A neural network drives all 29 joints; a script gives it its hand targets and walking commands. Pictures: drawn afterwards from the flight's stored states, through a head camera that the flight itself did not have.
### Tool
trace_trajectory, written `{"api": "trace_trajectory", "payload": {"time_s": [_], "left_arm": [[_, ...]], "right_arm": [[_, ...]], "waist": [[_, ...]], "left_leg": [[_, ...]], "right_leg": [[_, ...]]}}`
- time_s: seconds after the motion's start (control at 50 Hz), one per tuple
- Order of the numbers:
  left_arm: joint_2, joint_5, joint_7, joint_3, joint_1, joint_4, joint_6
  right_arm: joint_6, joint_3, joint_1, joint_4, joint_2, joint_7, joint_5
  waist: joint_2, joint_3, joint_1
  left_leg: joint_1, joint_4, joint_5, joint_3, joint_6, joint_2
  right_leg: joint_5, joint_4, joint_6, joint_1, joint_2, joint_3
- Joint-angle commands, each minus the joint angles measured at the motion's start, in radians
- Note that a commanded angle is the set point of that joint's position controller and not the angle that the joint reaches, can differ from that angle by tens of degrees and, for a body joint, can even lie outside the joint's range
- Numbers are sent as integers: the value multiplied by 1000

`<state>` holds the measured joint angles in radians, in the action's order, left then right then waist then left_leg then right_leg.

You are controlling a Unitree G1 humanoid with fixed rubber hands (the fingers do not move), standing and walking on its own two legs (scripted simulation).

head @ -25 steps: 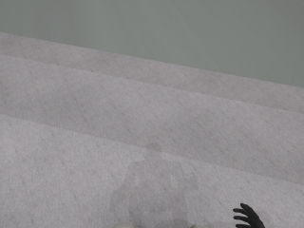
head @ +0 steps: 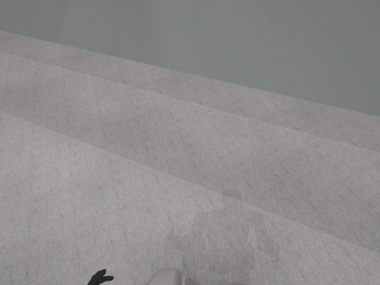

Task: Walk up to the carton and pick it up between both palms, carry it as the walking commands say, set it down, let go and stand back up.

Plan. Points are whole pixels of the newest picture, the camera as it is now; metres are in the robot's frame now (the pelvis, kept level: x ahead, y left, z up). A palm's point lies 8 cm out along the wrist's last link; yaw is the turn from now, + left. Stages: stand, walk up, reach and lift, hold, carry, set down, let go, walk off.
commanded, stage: walk up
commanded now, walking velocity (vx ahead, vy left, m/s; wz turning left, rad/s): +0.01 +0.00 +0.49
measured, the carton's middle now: out of the picture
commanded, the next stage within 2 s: none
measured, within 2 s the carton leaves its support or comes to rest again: neither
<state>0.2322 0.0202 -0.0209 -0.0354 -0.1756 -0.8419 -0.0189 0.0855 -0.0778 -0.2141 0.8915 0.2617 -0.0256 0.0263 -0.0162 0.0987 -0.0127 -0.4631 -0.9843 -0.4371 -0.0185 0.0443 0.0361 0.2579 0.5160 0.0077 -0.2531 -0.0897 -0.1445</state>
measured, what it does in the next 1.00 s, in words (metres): steps on the spot, turning left: left foot, then right foot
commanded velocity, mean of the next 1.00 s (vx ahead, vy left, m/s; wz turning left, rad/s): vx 0.00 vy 0.00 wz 0.50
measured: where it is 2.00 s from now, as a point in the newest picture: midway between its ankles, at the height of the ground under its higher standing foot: outside the picture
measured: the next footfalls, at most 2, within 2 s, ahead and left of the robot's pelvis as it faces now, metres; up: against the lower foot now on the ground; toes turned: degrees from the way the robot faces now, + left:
left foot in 0.22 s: +0.01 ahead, +0.12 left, +0.00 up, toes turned +12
right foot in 0.74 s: +0.06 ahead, -0.08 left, +0.00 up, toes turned +18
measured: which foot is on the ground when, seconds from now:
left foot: up 0.00-0.20, down 0.22-0.74, up 0.76-1.00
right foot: down 0.00-0.22, up 0.24-0.72, down 0.74-1.00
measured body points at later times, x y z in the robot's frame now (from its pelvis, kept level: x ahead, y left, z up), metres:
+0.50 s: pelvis -0.02 +0.04 +0.01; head +0.02 +0.08 +0.46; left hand +0.03 +0.33 -0.14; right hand +0.12 -0.20 -0.11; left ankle -0.03 +0.12 -0.74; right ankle +0.02 -0.12 -0.66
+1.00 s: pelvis -0.02 -0.01 +0.01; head +0.03 -0.01 +0.45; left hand -0.07 +0.26 -0.12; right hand +0.17 -0.22 -0.15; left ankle -0.10 +0.12 -0.67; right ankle +0.03 -0.09 -0.74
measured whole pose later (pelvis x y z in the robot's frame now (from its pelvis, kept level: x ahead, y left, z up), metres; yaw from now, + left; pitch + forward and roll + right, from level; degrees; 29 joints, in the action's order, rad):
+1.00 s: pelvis -0.02 -0.01 +0.01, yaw +30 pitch +0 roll +2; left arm 0.20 0.03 -0.03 -0.04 -0.23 -0.84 -0.02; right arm 0.08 -0.08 -0.22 0.92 0.29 -0.04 0.03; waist -0.03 0.07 -0.02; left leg -0.45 -0.98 -0.36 -0.03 0.06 -0.02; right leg 0.25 0.45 0.03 -0.19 -0.08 -0.19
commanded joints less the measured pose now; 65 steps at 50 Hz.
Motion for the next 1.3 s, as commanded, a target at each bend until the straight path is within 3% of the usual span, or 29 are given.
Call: {"api": "trace_trajectory", "payload": {"time_s": [0.0,0.06,0.14,0.16,0.18,0.2,0.22,0.24,0.26,0.28,0.32,0.38,0.44,0.56,0.64,0.66,0.68,0.7,0.72,0.76,0.82,1.0,1.06,1.1,1.12,1.14,1.18,1.2,1.28], "left_arm": [[150,14,-8,-54,-8,67,26],[173,20,2,-67,-62,29,28],[215,11,12,-83,-47,23,15],[201,1,13,-84,-55,20,8],[167,-3,14,-77,-77,20,7],[104,4,16,-62,-58,61,3],[96,10,6,-61,-9,82,-9],[109,-3,3,-51,79,116,-18],[117,-8,6,-53,87,91,-11],[114,1,10,-41,69,80,-12],[127,3,8,-40,36,59,-17],[120,4,12,-38,53,74,-30],[100,2,8,-39,56,84,-40],[102,-19,-10,-24,80,111,-33],[115,-27,-21,-28,-3,101,-14],[129,-23,-26,-33,-37,99,-2],[155,-19,-29,-32,-93,91,8],[246,2,-24,-61,-123,100,9],[255,-1,-18,-59,-71,126,4],[197,10,-16,-53,-10,124,6],[154,7,-23,-48,23,121,17],[184,13,-8,-66,-97,44,24],[195,14,-5,-73,-101,5,28],[197,10,-3,-75,-84,-1,14],[194,8,-2,-75,-91,-8,9],[179,2,3,-71,-93,-11,4],[72,2,-2,-36,-29,55,-3],[100,-5,-14,-46,21,77,-12],[109,16,8,-60,-32,8,-25]], "right_arm": [[-21,-9,-12,-73,51,-17,-14],[-24,8,59,-94,43,-17,-1],[-40,10,13,-88,52,-2,-6],[-51,9,-20,-81,66,4,-12],[-60,-12,-47,-73,117,11,-2],[-70,-48,-62,-83,239,17,-4],[-78,-51,-121,-64,271,22,-15],[-79,-51,-182,-56,238,35,-27],[-85,-46,-112,-46,194,40,-18],[-81,-37,-34,-43,178,47,-3],[-85,-28,-9,-45,155,52,-9],[-82,-15,-39,-32,149,44,-13],[-75,-11,-43,-24,155,38,-12],[-65,-18,-46,-36,188,36,-9],[-54,-20,-18,-58,197,26,-16],[-52,-14,4,-62,183,22,-21],[-56,-4,20,-72,152,21,-24],[-62,9,14,-84,91,17,-25],[-60,0,-9,-75,90,25,-6],[-49,-22,45,-70,139,16,19],[-31,-24,-24,-46,103,-9,1],[-20,-2,84,-62,77,-14,14],[-28,7,72,-50,54,-9,16],[-37,7,34,-39,64,-5,7],[-44,4,10,-39,61,3,8],[-54,-8,-42,-20,104,8,7],[-73,-55,-132,-19,272,25,19],[-78,-43,-143,-7,224,32,1],[-80,-33,39,-37,147,51,0]], "waist": [[194,-120,12],[209,-135,46],[216,-172,16],[153,-173,-18],[15,-180,-41],[-280,-179,-41],[-269,-216,-43],[-261,-203,-88],[-154,-189,-66],[-122,-181,-37],[-113,-217,-22],[-78,-191,-27],[-136,-149,-35],[-176,-124,-47],[-108,-141,-5],[-54,-137,21],[13,-148,47],[310,-159,58],[299,-113,20],[146,-82,15],[147,-100,-32],[187,-77,44],[190,-111,28],[194,-133,13],[139,-145,-6],[84,-158,-32],[-280,-180,-74],[-203,-190,-78],[-78,-171,11]], "left_leg": [[-6,-4,22,62,22,-46],[24,140,-29,85,5,-48],[179,412,46,143,-39,-30],[261,572,194,120,-52,-42],[380,645,411,3,-84,-141],[554,647,872,-347,-175,-396],[564,629,1111,-395,-268,-484],[507,623,1006,-299,-300,-441],[493,616,831,-263,-270,-377],[513,600,812,-223,-228,-322],[523,583,918,-194,-198,-288],[484,613,864,-182,-199,-267],[392,655,649,-220,-204,-251],[313,653,540,-323,-221,-238],[242,612,487,-356,-181,-219],[116,595,422,-356,-151,-192],[16,522,305,-316,-111,-126],[-125,284,9,-167,-62,12],[-164,92,-98,-53,-32,37],[-107,-57,-42,-35,-18,-30],[-39,-138,74,-34,10,-42],[-26,144,33,45,9,-62],[61,255,10,78,-9,-58],[143,374,35,108,-20,-40],[222,476,115,115,-34,-38],[340,601,223,73,-46,-74],[599,634,984,-388,-189,-439],[518,634,1017,-377,-277,-435],[484,618,836,-176,-180,-279]], "right_leg": [[-292,-190,108,90,-192,73],[-464,-148,128,160,-236,95],[-428,-60,96,150,-247,52],[-358,14,53,108,-224,19],[-233,137,0,-16,-166,-31],[277,339,-61,-314,-24,-52],[384,498,-69,-371,-21,37],[310,585,-60,-346,-27,100],[251,590,-61,-369,-38,122],[207,572,-55,-386,-31,126],[156,583,-68,-340,-10,109],[125,549,-75,-323,20,89],[107,478,-80,-270,22,112],[162,247,-70,-164,64,118],[108,33,-44,-4,81,115],[16,-54,-26,130,59,112],[12,-150,14,226,-46,216],[38,-269,89,301,-297,473],[-77,-298,133,198,-388,518],[-155,-265,162,79,-319,386],[-217,-251,100,48,-194,181],[-311,-212,111,175,-240,148],[-494,-145,110,193,-264,94],[-476,-87,82,168,-261,67],[-446,-30,59,127,-245,37],[-332,62,28,61,-195,-6],[398,421,-67,-351,-24,2],[386,557,-63,-311,-25,108],[145,593,-74,-342,-37,134]]}}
